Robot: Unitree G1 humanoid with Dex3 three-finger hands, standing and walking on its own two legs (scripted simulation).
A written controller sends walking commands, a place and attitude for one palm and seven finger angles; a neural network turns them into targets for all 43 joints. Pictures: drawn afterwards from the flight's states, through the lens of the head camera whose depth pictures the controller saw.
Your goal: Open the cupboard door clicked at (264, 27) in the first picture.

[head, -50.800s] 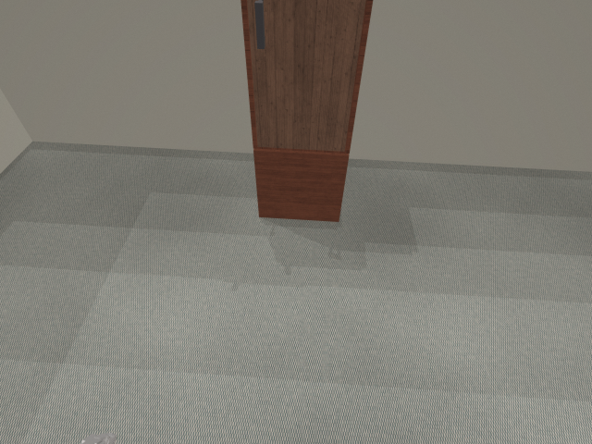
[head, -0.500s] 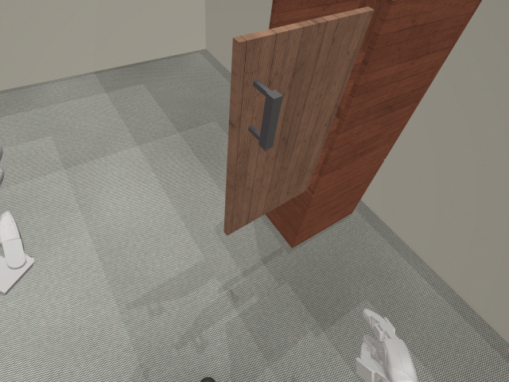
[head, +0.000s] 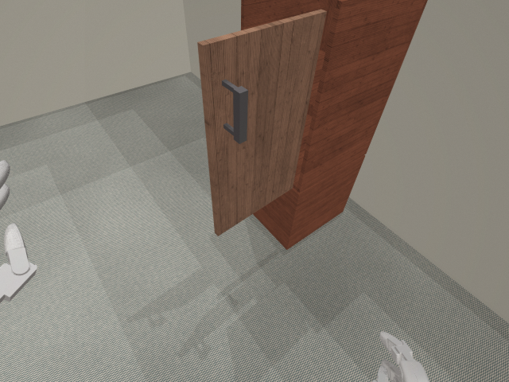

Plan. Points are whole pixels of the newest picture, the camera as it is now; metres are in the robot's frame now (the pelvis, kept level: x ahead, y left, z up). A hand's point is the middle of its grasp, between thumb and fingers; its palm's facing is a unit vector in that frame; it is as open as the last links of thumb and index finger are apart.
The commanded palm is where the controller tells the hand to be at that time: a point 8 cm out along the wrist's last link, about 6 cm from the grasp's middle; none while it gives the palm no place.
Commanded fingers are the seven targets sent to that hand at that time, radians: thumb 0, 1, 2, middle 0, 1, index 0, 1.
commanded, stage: stop stepping back and stand still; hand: left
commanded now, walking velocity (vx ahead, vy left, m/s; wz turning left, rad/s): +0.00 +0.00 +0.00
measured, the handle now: (233, 111) +0.61 +0.06 +0.11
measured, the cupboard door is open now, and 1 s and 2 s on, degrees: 93 93 93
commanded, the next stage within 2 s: let the arm hang, fingers relaxed in 0.30 s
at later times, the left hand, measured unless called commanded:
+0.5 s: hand (56, 324) +0.20 +0.27 +0.04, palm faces +0.21 -0.86 -0.47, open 7.4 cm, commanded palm none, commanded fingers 0.00 0.90 0.90 -0.20 -0.30 -0.20 -0.30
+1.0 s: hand out of the picture -0.15 +0.16 -0.16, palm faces +0.10 -0.98 -0.20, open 7.3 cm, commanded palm none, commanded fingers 0.00 0.90 0.90 -0.20 -0.30 -0.20 -0.30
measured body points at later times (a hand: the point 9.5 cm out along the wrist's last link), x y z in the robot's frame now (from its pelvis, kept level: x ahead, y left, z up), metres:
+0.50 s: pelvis -0.02 +0.01 +0.00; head -0.02 +0.00 +0.45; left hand +0.18 +0.32 +0.07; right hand +0.15 -0.23 -0.10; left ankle +0.05 +0.11 -0.73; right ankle -0.06 -0.09 -0.73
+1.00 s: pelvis -0.03 +0.00 +0.00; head -0.01 +0.00 +0.45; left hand -0.15 +0.21 -0.14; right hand -0.07 -0.21 -0.16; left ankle +0.05 +0.11 -0.73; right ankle -0.06 -0.09 -0.73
